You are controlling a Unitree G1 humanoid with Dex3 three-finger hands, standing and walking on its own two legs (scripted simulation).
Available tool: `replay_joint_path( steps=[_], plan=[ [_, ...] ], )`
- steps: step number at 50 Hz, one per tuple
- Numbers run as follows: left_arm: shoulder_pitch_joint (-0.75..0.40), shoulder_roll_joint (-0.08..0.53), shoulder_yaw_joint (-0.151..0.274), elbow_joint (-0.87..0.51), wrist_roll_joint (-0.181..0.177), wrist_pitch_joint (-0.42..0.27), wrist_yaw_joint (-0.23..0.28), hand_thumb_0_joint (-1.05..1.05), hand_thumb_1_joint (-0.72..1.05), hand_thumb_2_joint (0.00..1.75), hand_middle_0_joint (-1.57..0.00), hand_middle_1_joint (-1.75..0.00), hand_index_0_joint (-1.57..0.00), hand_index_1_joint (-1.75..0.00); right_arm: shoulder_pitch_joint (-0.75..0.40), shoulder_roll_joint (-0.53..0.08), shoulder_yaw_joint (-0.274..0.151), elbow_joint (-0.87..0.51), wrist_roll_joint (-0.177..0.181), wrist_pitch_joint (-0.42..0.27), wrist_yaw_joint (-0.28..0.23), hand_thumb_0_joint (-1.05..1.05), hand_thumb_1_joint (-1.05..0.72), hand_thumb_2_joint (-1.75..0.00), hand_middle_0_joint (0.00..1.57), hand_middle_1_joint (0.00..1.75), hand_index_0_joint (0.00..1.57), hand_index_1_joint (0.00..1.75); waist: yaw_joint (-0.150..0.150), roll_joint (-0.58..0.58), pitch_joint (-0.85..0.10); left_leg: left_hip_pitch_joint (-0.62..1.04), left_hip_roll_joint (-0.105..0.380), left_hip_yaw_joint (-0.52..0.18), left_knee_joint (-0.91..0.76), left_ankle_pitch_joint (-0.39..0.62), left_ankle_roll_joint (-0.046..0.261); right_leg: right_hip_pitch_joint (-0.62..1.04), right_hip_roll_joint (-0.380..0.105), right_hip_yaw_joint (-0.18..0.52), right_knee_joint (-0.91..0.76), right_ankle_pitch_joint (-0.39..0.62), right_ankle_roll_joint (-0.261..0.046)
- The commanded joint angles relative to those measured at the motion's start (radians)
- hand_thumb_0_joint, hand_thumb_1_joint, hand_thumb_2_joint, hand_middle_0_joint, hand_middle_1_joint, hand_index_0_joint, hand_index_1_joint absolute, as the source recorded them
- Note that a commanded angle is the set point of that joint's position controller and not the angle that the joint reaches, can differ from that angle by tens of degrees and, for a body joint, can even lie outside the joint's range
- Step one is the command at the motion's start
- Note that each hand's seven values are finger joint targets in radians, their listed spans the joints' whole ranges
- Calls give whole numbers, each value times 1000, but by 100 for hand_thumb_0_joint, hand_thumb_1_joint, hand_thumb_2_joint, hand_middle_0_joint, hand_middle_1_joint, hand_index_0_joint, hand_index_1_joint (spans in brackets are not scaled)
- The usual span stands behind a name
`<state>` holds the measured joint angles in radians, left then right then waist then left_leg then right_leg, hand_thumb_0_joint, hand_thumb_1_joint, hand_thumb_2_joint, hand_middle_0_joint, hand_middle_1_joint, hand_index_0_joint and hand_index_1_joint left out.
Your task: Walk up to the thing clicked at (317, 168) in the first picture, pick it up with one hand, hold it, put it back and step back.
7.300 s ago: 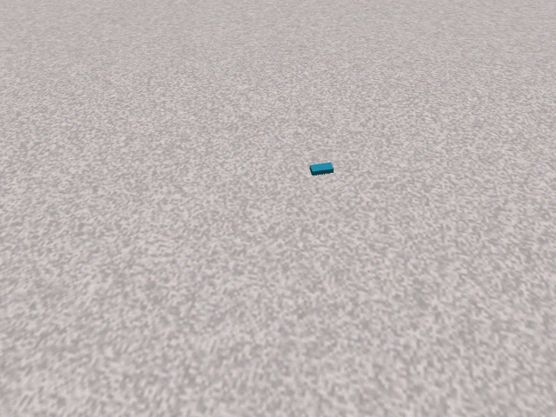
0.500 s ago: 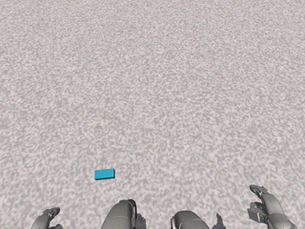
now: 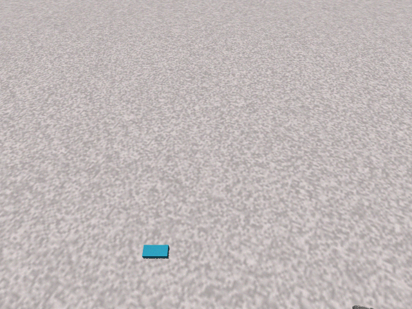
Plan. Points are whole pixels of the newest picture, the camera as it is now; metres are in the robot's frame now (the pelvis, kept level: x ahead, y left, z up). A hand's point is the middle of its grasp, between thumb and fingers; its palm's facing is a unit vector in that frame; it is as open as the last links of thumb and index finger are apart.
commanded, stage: walk up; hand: left
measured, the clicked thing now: (155, 251) +0.45 +0.27 -0.75
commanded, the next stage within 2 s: none
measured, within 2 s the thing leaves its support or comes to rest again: neither
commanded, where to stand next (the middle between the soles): +0.07 +0.00 m, yaw +0 degrees
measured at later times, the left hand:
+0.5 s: hand out of the picture +0.12 +0.24 -0.13, palm faces -0.02 -0.89 -0.46, open 7.4 cm
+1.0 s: hand out of the picture +0.01 +0.25 -0.14, palm faces +0.01 -0.93 -0.36, open 7.4 cm
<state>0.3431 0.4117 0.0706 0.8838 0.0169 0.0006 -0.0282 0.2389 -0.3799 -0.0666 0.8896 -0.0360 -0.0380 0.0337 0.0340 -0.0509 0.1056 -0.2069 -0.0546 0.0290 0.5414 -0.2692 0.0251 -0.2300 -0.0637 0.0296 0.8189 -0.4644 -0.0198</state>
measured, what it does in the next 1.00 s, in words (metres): steps on the spot: right foot, then left foot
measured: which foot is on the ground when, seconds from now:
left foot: down 0.00-0.36, up 0.38-0.66, down 0.68-1.00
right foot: up 0.00-0.30, down 0.32-0.72, up 0.74-1.00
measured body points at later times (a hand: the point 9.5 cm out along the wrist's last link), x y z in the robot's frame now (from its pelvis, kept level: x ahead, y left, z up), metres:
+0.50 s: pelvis +0.00 -0.03 -0.01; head +0.09 -0.07 +0.42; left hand +0.12 +0.28 -0.10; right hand +0.12 -0.33 -0.16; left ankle -0.05 +0.13 -0.63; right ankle +0.14 -0.13 -0.73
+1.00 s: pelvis -0.02 -0.05 +0.01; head -0.02 -0.02 +0.46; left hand +0.01 +0.30 -0.11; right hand -0.02 -0.40 -0.08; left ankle -0.06 +0.11 -0.73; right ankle +0.08 -0.19 -0.68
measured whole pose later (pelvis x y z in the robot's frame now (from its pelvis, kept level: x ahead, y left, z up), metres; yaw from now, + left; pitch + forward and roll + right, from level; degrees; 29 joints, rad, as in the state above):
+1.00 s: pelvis -0.02 -0.05 +0.01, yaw +1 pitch -4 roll +0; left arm 0.33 0.47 0.11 0.95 0.01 0.04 -0.08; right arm 0.39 -0.45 -0.08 0.94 -0.05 -0.03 0.02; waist -0.02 -0.05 0.05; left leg -0.04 0.06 -0.01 0.41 -0.31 -0.01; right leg -0.50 -0.02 0.05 0.85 -0.24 0.02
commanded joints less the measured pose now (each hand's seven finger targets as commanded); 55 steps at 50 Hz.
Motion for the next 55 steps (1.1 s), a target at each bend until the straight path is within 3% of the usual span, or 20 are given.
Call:
replay_joint_path(
  steps=[1,3,8,11,15,17,18,19,27,33,34,35,36,37,39,41,48,53,54,55],
  plan=[
    [-102,241,38,-132,0,-39,17,0,90,90,-20,-30,-20,-30,111,-323,-93,-76,27,-31,-17,0,-90,-90,20,30,20,30,-92,126,13,132,398,-565,-333,-296,249,-412,9,119,287,-49,-32],
    [-23,219,40,-96,0,-39,1,0,90,90,-20,-30,-20,-30,48,-248,-61,-113,31,-45,-22,0,-90,-90,20,30,20,30,-48,127,49,145,293,-364,-321,-178,173,-412,-14,102,204,78,-25],
    [-23,150,23,-53,-22,-42,12,0,90,90,-20,-30,-20,-30,-48,-200,-25,-132,22,-32,-33,0,-90,-90,20,30,20,30,-15,233,73,-135,234,-97,-219,499,167,-120,-9,-10,-2,168,36],
    [-45,154,26,-47,-44,-37,53,0,90,90,-20,-30,-20,-30,-48,-212,-36,-150,26,23,-35,0,-90,-90,20,30,20,30,-36,313,14,-58,198,-82,-75,745,151,-101,37,-85,-77,214,35],
    [-43,191,45,-37,-18,-19,64,0,90,90,-20,-30,-20,-30,-99,-209,-41,-179,52,77,-39,0,-90,-90,20,30,20,30,-1,186,-63,-174,130,-89,93,315,80,75,67,-97,-254,384,9],
    [-52,266,62,-67,5,-29,68,0,90,90,-20,-30,-20,-30,-37,-152,-25,-176,70,82,-44,0,-90,-90,20,30,20,30,12,-102,-133,-223,-7,-48,380,51,5,114,-178,181,-377,760,-81],
    [-89,270,55,-95,0,-29,68,0,90,90,-20,-30,-20,-30,51,-135,-19,-143,66,100,-55,0,-90,-90,20,30,20,30,-16,-159,-165,-226,-77,-112,594,-364,-11,82,-330,382,-434,898,-175],
    [-120,299,60,-113,3,-24,72,0,90,90,-20,-30,-20,-30,78,-186,-43,-139,56,116,-71,0,-90,-90,20,30,20,30,-13,-182,-194,-191,-43,-176,727,-432,-8,16,-391,469,-428,829,-272],
    [-238,149,43,-173,36,12,72,0,90,90,-20,-30,-20,-30,110,-212,-36,-75,51,91,-62,0,-90,-90,20,30,20,30,-1,-177,-298,-278,-29,-95,583,-228,-65,129,-125,112,-387,103,-163],
    [-225,236,77,-130,18,54,42,0,90,90,-20,-30,-20,-30,201,-221,-36,31,14,51,-51,0,-90,-90,20,30,20,30,-31,-199,-184,39,18,26,-52,-145,-4,-128,-182,161,-383,-173,-108],
    [-184,200,60,-117,14,61,41,0,90,90,-20,-30,-20,-30,184,-233,-47,43,-1,52,-45,0,-90,-90,20,30,20,30,-25,-82,-120,110,22,-41,-77,-183,18,-294,-136,138,-295,-228,-53],
    [-185,163,61,-162,30,49,18,0,90,90,-20,-30,-20,-30,325,-315,-74,38,-16,31,-33,0,-90,-90,20,30,20,30,-129,224,-109,229,157,-393,-292,-751,101,-610,49,-31,28,-402,-16],
    [-395,179,76,-207,27,32,19,0,90,90,-20,-30,-20,-30,211,-463,-99,3,-20,23,-32,0,-90,-90,20,30,20,30,-164,436,123,-79,471,-925,-561,-1216,194,-827,147,34,283,-188,23],
    [-444,285,103,-182,34,18,16,0,90,90,-20,-30,-20,-30,55,-481,-101,-33,-4,6,-37,0,-90,-90,20,30,20,30,-123,321,258,-308,563,-1019,-640,-1209,257,-708,44,195,364,-38,22],
    [-273,232,90,-99,-7,-11,-12,0,90,90,-20,-30,-20,-30,-64,-316,-53,-41,-29,-30,-41,0,-90,-90,20,30,20,30,-13,110,229,-129,329,-539,-450,-558,142,-593,42,208,249,178,15],
    [-106,218,95,-29,-5,-5,-21,0,90,90,-20,-30,-20,-30,-2,-269,-51,-32,-21,-50,-41,0,-90,-90,20,30,20,30,12,127,64,104,234,-282,-343,-194,88,-540,113,95,279,213,13],
    [-151,204,67,-83,-12,-17,-49,0,90,90,-20,-30,-20,-30,-5,-314,-74,-69,-4,-26,-24,0,-90,-90,20,30,20,30,-44,353,20,-72,252,-174,-388,-382,125,-176,34,-15,-27,237,55],
    [98,216,74,50,-2,-63,-11,0,90,90,-20,-30,-20,-30,76,-239,-40,-83,-6,8,-13,0,-90,-90,20,30,20,30,34,90,-57,-81,189,-92,123,-192,141,152,55,-48,-407,134,19],
    [165,276,85,55,6,-83,4,0,90,90,-20,-30,-20,-30,151,-180,-17,-88,6,10,-8,0,-90,-90,20,30,20,30,41,-102,-106,-186,129,-38,377,-191,117,282,25,49,-444,72,19],
    [186,339,97,40,17,-96,17,0,90,90,-20,-30,-20,-30,171,-131,5,-113,12,10,-5,0,-90,-90,20,30,20,30,33,-226,-62,-423,28,-86,585,-294,57,322,-189,432,-498,-45,-40]
  ],
)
